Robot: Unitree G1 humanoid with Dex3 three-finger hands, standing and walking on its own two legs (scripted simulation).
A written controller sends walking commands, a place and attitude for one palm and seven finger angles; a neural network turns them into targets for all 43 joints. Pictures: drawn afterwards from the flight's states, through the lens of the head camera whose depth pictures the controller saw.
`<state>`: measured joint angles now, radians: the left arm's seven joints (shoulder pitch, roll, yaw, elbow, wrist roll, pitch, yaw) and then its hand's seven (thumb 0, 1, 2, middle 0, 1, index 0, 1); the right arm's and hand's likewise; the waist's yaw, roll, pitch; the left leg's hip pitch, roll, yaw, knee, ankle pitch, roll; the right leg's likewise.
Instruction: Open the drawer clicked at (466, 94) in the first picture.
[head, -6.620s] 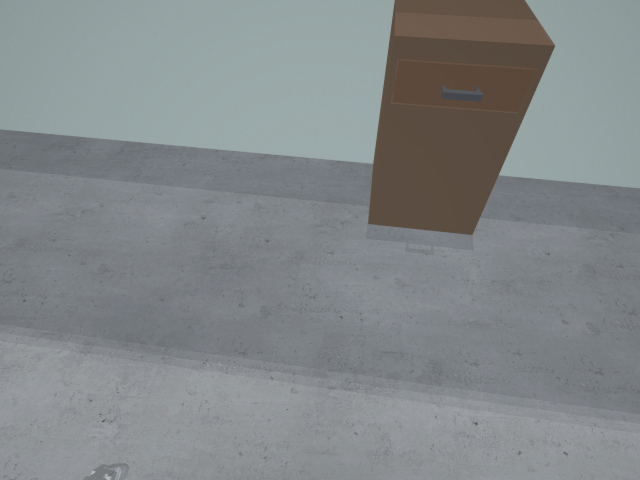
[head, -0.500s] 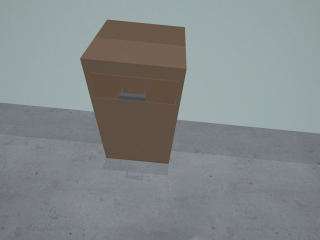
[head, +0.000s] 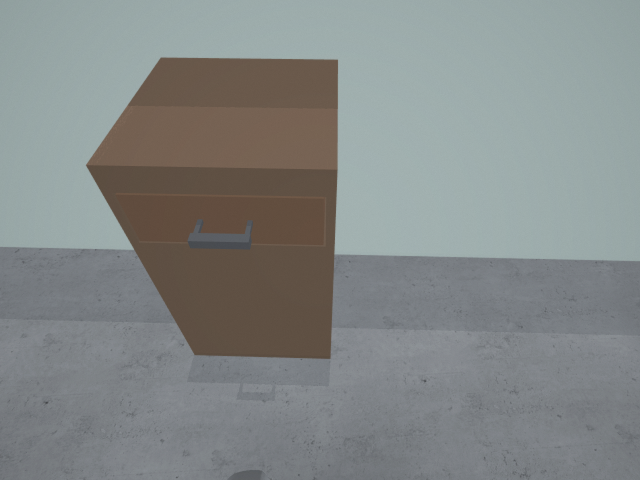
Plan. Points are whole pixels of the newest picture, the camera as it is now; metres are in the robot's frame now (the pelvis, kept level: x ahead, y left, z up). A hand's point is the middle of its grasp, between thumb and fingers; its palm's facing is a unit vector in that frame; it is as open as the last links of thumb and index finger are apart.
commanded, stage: come to a stop and stand still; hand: left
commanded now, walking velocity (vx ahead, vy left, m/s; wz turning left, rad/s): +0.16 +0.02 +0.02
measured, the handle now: (222, 233) +0.58 +0.22 -0.11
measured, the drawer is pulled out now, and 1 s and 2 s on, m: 0.00 0.00 0.00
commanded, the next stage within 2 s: none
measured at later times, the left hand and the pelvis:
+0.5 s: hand out of the picture +0.07 +0.20 -0.17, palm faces +0.01 -0.97 -0.25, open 7.4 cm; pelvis +0.05 +0.00 +0.00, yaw -3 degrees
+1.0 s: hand out of the picture +0.06 +0.18 -0.16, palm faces +0.01 -0.96 -0.27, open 7.3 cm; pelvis +0.04 -0.01 +0.01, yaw -2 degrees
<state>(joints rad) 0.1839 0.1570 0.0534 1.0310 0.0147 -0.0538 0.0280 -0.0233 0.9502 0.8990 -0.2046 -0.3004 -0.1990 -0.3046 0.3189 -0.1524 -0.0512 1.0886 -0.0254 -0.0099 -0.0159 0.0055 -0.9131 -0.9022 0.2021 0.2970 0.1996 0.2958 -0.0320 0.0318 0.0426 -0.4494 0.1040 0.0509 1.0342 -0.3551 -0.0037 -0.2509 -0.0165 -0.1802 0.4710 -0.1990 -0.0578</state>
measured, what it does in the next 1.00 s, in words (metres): steps on the spot: left foot, then right foot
